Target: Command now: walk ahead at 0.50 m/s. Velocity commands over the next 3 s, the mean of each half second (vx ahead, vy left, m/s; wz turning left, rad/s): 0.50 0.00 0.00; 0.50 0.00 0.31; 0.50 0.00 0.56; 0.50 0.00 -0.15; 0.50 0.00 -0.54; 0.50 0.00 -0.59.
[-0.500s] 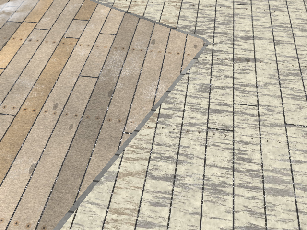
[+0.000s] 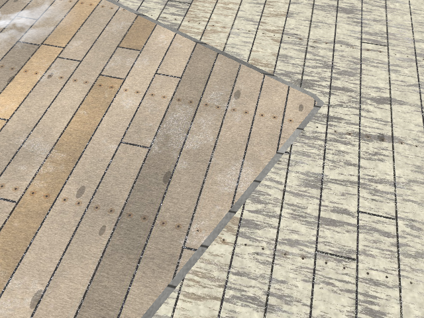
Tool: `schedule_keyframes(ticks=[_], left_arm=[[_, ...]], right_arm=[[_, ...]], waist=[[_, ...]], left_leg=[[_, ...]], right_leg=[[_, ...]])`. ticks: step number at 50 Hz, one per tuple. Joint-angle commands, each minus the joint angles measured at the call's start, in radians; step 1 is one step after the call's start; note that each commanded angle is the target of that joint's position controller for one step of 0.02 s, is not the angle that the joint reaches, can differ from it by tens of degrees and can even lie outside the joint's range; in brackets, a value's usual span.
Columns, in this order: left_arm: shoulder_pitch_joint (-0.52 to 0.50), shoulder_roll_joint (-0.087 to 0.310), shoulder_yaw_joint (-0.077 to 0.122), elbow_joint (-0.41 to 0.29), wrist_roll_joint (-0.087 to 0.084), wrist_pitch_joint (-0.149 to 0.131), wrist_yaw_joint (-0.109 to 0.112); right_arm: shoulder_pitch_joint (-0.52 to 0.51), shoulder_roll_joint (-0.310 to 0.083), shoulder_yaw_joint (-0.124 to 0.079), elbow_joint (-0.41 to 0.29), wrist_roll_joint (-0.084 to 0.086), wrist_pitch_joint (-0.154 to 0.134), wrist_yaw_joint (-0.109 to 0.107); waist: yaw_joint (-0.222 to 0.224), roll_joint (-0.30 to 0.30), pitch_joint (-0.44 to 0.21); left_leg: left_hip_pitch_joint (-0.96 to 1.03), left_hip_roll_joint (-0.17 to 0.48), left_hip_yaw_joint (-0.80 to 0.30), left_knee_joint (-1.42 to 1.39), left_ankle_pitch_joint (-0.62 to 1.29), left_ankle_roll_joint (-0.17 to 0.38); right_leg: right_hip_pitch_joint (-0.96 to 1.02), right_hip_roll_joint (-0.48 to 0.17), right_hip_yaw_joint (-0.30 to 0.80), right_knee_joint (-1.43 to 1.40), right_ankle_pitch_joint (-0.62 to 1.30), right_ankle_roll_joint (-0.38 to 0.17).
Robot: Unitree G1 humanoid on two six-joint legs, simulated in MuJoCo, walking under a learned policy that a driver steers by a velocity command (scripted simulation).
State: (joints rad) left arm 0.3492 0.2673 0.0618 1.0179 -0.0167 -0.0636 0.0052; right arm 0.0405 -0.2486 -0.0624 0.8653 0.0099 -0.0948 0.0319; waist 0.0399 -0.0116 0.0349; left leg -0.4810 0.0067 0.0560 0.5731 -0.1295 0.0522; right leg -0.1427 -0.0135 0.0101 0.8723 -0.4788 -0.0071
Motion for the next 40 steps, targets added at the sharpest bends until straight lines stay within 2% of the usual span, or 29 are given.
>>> schedule_keyframes(ticks=[1,2,3,4,5,6,8,11,15,16,18,21,22,23,24,25,26,27,28,29,30,31,33,34,37,38,40], left_arm=[[-0.07,0.129,0.016,-0.104,-0.034,-0.06,-0.01],[-0.122,0.122,0.019,-0.11,-0.021,-0.057,-0.003],[-0.102,0.114,0.026,-0.107,-0.012,-0.047,0.003],[-0.078,0.096,0.026,-0.099,-0.006,-0.033,0.004],[-0.064,0.076,0.025,-0.094,-0.003,-0.022,0.005],[-0.069,0.06,0.023,-0.096,-0.003,-0.013,0.007],[-0.132,0.062,0.024,-0.12,0.007,-0.007,0.009],[-0.223,0.052,0.021,-0.148,0.013,-0.01,0.001],[-0.365,0.034,0.008,-0.185,0.005,-0.018,-0.015],[-0.389,0.029,0.004,-0.195,0.001,-0.019,-0.02],[-0.428,0.043,0.003,-0.216,-0.002,-0.023,-0.031],[-0.398,0.079,0.012,-0.223,-0.004,-0.031,-0.044],[-0.332,0.102,0.023,-0.208,-0.002,-0.033,-0.044],[-0.19,0.138,0.046,-0.163,0.002,-0.033,-0.04],[-0.003,0.203,0.069,-0.115,0.012,-0.032,-0.032],[0.102,0.305,0.093,-0.09,0.018,-0.026,-0.028],[0.111,0.223,0.066,-0.089,0.008,-0.024,-0.031],[0.02,0.168,0.048,-0.104,0.003,-0.028,-0.028],[-0.065,0.133,0.037,-0.128,0.009,-0.03,-0.024],[-0.13,0.09,0.024,-0.135,0.019,-0.033,-0.028],[-0.161,0.077,0.019,-0.135,0.031,-0.041,-0.028],[-0.17,0.066,0.017,-0.13,0.034,-0.045,-0.03],[-0.154,0.085,0.023,-0.113,0.037,-0.053,-0.023],[-0.143,0.102,0.027,-0.107,0.038,-0.056,-0.018],[-0.115,0.11,0.03,-0.093,0.038,-0.056,0.0],[-0.121,0.115,0.029,-0.097,0.039,-0.054,0.004],[-0.117,0.12,0.028,-0.098,0.033,-0.052,0.011]], right_arm=[[0.269,-0.159,-0.039,0.025,0.003,0.004,-0.013],[0.198,-0.126,-0.027,0.015,-0.009,0.002,-0.009],[0.156,-0.109,-0.021,0.01,-0.02,-0.004,-0.009],[0.141,-0.094,-0.017,0.011,-0.023,-0.007,-0.006],[0.147,-0.092,-0.016,0.016,-0.019,-0.01,-0.005],[0.155,-0.107,-0.019,0.023,-0.017,-0.013,-0.007],[0.186,-0.139,-0.027,0.036,-0.015,-0.015,-0.019],[0.225,-0.146,-0.027,0.051,-0.009,-0.009,-0.033],[0.306,-0.149,-0.027,0.083,0.003,-0.003,-0.04],[0.321,-0.163,-0.03,0.093,0.003,0.001,-0.04],[0.347,-0.163,-0.034,0.111,0.007,0.011,-0.042],[0.334,-0.182,-0.043,0.117,0.011,0.028,-0.047],[0.311,-0.19,-0.046,0.112,0.012,0.033,-0.049],[0.296,-0.174,-0.04,0.107,0.012,0.039,-0.049],[0.303,-0.141,-0.024,0.089,0.0,0.041,-0.05],[0.425,-0.019,0.013,0.074,-0.011,0.02,-0.039],[0.396,-0.062,0.007,0.087,0.005,-0.007,-0.032],[0.295,-0.142,-0.016,0.06,0.034,-0.024,-0.027],[0.234,-0.146,-0.016,0.048,0.041,-0.028,-0.03],[0.195,-0.14,-0.022,0.048,0.028,-0.019,-0.039],[0.226,-0.123,-0.027,0.053,0.026,-0.004,-0.044],[0.255,-0.1,-0.026,0.064,0.024,0.012,-0.044],[0.258,-0.073,-0.026,0.063,0.026,0.036,-0.046],[0.231,-0.071,-0.026,0.051,0.024,0.041,-0.047],[0.165,-0.076,-0.033,0.027,0.014,0.039,-0.041],[0.158,-0.069,-0.032,0.023,0.012,0.038,-0.035],[0.083,-0.053,-0.021,-0.004,0.008,0.034,-0.021]], waist=[[-0.14,0.158,-0.211],[-0.111,0.065,-0.114],[-0.068,0.103,-0.089],[-0.044,0.105,-0.073],[-0.032,0.101,-0.066],[-0.023,0.088,-0.054],[-0.029,0.064,-0.022],[-0.051,0.063,-0.001],[-0.101,0.058,0.029],[-0.107,0.074,0.036],[-0.113,0.069,0.05],[-0.072,0.088,0.028],[-0.03,0.103,-0.013],[0.04,0.092,-0.097],[0.102,0.028,-0.237],[0.059,-0.222,-0.375],[0.079,-0.232,-0.431],[0.071,-0.171,-0.275],[0.049,-0.098,-0.183],[0.021,-0.031,-0.102],[-0.02,-0.083,-0.081],[-0.039,-0.087,-0.073],[-0.054,-0.066,-0.045],[-0.052,-0.065,-0.024],[-0.039,-0.04,-0.004],[-0.042,-0.041,-0.006],[-0.017,-0.043,0.023]], left_leg=[[0.69,0.329,-0.552,-0.284,-0.2,0.211],[0.524,0.28,-0.436,-0.326,-0.12,0.178],[0.42,0.265,-0.38,-0.353,-0.054,0.175],[0.353,0.247,-0.345,-0.382,-0.016,0.175],[0.318,0.236,-0.308,-0.406,0.009,0.177],[0.295,0.229,-0.278,-0.428,0.024,0.181],[0.3,0.233,-0.236,-0.452,0.102,0.193],[0.319,0.2,-0.158,-0.467,0.142,0.166],[0.36,0.174,-0.093,-0.468,0.131,0.137],[0.387,0.195,-0.101,-0.458,0.119,0.14],[0.467,0.229,-0.107,-0.425,0.141,0.135],[0.552,0.267,-0.116,-0.343,0.281,0.11],[0.556,0.257,-0.101,-0.266,0.44,0.095],[0.523,0.209,-0.061,-0.102,0.569,0.071],[0.358,0.152,-0.018,0.165,0.429,0.036],[-0.064,-0.029,0.0,0.569,-0.065,-0.041],[-0.202,-0.055,-0.15,0.718,-0.45,-0.033],[-0.3,0.01,-0.161,0.776,-0.403,-0.01],[-0.292,0.067,-0.139,0.745,-0.306,0.002],[-0.244,0.105,-0.126,0.676,-0.231,0.008],[-0.174,0.134,-0.143,0.625,-0.178,0.006],[-0.126,0.144,-0.151,0.6,-0.158,0.002],[-0.125,0.148,-0.158,0.56,-0.114,-0.007],[-0.16,0.148,-0.169,0.522,-0.075,-0.015],[-0.232,0.126,-0.181,0.371,0.095,-0.028],[-0.227,0.122,-0.173,0.322,0.157,-0.03],[-0.186,0.116,-0.109,0.201,0.236,-0.032]], right_leg=[[-0.639,-0.045,0.072,0.466,0.005,-0.046],[-0.602,-0.09,0.047,0.396,0.091,-0.052],[-0.539,-0.124,0.057,0.33,0.149,-0.049],[-0.481,-0.139,0.062,0.3,0.173,-0.044],[-0.455,-0.144,0.06,0.265,0.185,-0.04],[-0.458,-0.148,0.052,0.233,0.205,-0.033],[-0.52,-0.153,0.047,0.128,0.291,-0.01],[-0.54,-0.139,0.031,-0.056,0.47,0.007],[-0.488,-0.088,-0.018,-0.259,0.594,0.004],[-0.489,-0.084,-0.017,-0.285,0.591,0.002],[-0.514,-0.08,-0.006,-0.324,0.55,-0.014],[-0.451,-0.058,-0.014,-0.364,0.437,-0.052],[-0.347,-0.027,-0.041,-0.375,0.41,-0.069],[-0.154,0.007,-0.072,-0.39,0.417,-0.094],[0.148,-0.094,0.041,-0.349,0.436,-0.146],[0.532,-0.344,0.51,-0.422,0.281,-0.317],[0.566,-0.381,0.733,-0.566,0.153,-0.339],[0.45,-0.344,0.587,-0.575,0.12,-0.279],[0.299,-0.313,0.443,-0.593,0.177,-0.24],[0.146,-0.268,0.331,-0.634,0.249,-0.205],[0.053,-0.255,0.264,-0.665,0.3,-0.195],[0.005,-0.245,0.22,-0.692,0.332,-0.194],[-0.05,-0.238,0.143,-0.745,0.348,-0.2],[-0.053,-0.248,0.116,-0.76,0.388,-0.206],[0.001,-0.226,0.006,-0.768,0.478,-0.179],[0.007,-0.222,-0.033,-0.772,0.489,-0.171],[-0.007,-0.206,-0.108,-0.786,0.506,-0.155]])
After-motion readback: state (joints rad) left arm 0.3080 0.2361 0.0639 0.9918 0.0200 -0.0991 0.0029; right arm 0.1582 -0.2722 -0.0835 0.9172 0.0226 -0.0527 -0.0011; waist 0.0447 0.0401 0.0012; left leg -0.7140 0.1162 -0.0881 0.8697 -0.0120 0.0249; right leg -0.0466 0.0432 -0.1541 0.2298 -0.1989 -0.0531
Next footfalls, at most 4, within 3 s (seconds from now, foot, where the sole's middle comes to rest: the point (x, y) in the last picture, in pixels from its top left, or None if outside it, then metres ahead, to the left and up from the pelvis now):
0.48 right None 0.45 -0.15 -0.76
1.04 left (194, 231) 0.74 0.11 -0.76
1.50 right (225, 155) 1.07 0.01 -0.76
1.94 left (148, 140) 1.13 0.32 -0.76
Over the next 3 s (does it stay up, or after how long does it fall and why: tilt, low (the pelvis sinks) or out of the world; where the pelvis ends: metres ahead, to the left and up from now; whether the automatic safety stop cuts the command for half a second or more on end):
stays up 1.63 0.23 0.01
